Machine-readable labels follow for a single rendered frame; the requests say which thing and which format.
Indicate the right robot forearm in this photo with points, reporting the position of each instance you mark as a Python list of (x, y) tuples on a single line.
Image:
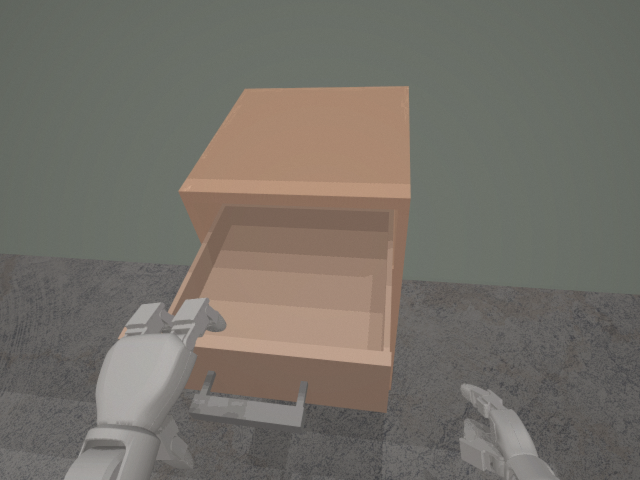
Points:
[(527, 467)]

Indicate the robot left hand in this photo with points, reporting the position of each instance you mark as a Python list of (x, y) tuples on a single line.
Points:
[(145, 372)]

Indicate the left robot forearm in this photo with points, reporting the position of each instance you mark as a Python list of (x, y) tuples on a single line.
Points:
[(116, 452)]

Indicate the cabinet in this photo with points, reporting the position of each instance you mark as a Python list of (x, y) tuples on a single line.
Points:
[(344, 147)]

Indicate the handle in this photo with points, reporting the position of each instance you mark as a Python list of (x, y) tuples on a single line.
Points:
[(249, 413)]

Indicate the robot right hand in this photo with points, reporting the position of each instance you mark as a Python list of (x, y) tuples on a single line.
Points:
[(489, 448)]

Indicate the drawer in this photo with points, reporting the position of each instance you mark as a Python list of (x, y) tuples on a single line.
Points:
[(306, 296)]

